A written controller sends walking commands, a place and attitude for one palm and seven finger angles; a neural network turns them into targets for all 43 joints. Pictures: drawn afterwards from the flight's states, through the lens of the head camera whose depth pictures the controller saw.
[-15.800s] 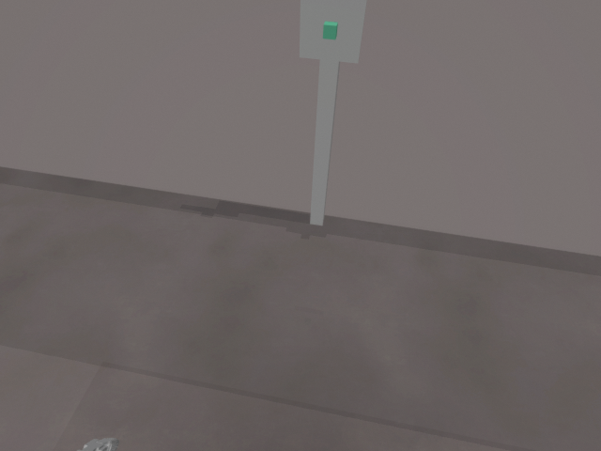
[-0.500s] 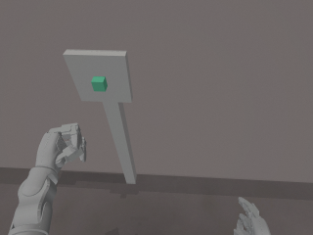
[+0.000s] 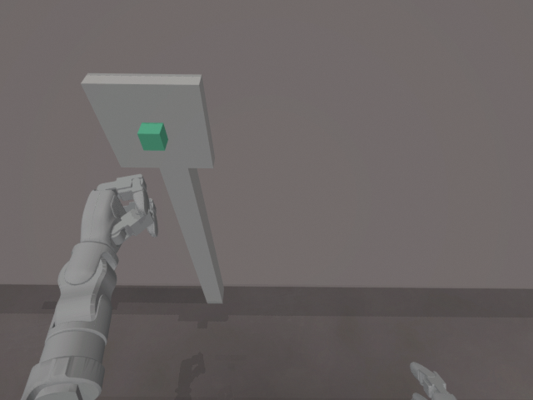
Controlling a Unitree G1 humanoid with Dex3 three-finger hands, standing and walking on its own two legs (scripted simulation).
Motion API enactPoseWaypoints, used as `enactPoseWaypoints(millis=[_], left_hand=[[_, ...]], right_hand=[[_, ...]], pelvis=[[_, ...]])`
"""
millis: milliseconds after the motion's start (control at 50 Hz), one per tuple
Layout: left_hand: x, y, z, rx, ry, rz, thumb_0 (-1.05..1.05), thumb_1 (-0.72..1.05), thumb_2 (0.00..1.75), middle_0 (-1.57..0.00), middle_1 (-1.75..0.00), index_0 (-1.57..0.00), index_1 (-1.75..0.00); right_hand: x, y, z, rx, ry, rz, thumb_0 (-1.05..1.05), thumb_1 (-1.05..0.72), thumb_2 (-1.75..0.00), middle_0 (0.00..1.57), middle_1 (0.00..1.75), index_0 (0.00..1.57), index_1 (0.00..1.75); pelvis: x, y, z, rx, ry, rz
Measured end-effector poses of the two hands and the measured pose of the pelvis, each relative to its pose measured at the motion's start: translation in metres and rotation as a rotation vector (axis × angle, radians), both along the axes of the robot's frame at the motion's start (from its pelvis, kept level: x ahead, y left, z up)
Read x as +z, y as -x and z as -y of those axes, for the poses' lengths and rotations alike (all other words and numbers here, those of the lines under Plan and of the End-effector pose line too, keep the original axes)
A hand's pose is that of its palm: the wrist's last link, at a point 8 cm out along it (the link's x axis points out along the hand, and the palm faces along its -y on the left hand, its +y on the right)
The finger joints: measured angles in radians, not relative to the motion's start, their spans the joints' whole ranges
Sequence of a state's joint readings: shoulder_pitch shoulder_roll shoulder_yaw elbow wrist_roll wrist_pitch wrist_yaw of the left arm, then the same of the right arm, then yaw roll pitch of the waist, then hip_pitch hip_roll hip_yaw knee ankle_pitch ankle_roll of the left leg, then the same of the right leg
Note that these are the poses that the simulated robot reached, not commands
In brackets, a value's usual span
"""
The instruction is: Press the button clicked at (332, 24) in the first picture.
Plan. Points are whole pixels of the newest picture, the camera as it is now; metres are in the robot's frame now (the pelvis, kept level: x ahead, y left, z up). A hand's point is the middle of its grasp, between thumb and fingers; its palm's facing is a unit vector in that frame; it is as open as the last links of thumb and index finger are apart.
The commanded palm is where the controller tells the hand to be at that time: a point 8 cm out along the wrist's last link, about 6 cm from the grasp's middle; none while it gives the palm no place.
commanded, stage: aim a knuckle at the button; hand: left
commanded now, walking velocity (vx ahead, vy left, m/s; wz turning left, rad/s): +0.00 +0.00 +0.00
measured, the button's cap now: (153, 135) +0.51 +0.21 +0.11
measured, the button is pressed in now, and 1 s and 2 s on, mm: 0 0 7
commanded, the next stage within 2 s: press the button with the knuckle in 1.04 s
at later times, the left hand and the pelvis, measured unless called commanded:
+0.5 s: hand (171, 185) +0.42 +0.17 +0.08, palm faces +0.02 -1.00 -0.01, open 3.1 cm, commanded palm +0.39 +0.23 +0.08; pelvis +0.00 +0.01 -0.01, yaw -1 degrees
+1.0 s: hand (174, 191) +0.41 +0.17 +0.08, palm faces +0.03 -1.00 +0.00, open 3.1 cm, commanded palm +0.38 +0.22 +0.08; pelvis +0.00 +0.00 -0.01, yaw -1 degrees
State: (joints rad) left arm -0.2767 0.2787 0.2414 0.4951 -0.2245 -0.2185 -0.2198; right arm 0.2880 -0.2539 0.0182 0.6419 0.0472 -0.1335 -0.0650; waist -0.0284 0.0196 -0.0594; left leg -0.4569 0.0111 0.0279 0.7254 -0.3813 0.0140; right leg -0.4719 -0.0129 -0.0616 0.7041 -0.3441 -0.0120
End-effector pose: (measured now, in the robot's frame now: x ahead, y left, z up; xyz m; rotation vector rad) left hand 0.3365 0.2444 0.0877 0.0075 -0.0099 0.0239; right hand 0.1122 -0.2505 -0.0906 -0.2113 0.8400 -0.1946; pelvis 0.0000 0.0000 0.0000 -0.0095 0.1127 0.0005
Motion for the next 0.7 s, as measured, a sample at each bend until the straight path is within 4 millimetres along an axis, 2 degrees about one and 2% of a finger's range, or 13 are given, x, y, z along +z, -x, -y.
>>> enactPoseWaypoints(millis=[240,440,580,700], left_hand=[[-0.006,-0.032,0.011,0.002,-0.001,-0.005,0.02,0.9,0.9,-1.3,-1.5,-1.3,-1.5],[-0.008,-0.064,0.017,0.009,0.004,-0.008,0.02,0.9,0.9,-1.3,-1.5,-1.3,-1.5],[-0.011,-0.062,0.02,0.005,0.009,-0.009,0.01,0.9,0.9,-1.3,-1.5,-1.3,-1.5],[-0.014,-0.055,0.017,0.019,0.0,-0.006,0.02,0.9,0.9,-1.3,-1.5,-1.3,-1.5]], right_hand=[[-0.01,0.02,-0.005,-0.022,-0.01,-0.092,0.01,-0.91,-0.9,0.2,0.3,0.2,0.3],[-0.019,0.05,0.002,-0.065,-0.002,-0.194,0.01,-0.91,-0.9,0.2,0.3,0.2,0.3],[-0.022,0.067,0.005,-0.099,-0.014,-0.241,0.01,-0.91,-0.9,0.2,0.3,0.2,0.3],[-0.021,0.067,0.007,-0.105,-0.012,-0.238,0.01,-0.91,-0.9,0.2,0.3,0.2,0.3]], pelvis=[[-0.004,0.002,-0.005,-0.006,0.002,-0.028],[-0.008,0.004,-0.005,-0.014,0.003,-0.065],[-0.008,0.002,-0.004,-0.027,0.001,-0.072],[-0.008,0.003,-0.003,-0.025,0.002,-0.066]])
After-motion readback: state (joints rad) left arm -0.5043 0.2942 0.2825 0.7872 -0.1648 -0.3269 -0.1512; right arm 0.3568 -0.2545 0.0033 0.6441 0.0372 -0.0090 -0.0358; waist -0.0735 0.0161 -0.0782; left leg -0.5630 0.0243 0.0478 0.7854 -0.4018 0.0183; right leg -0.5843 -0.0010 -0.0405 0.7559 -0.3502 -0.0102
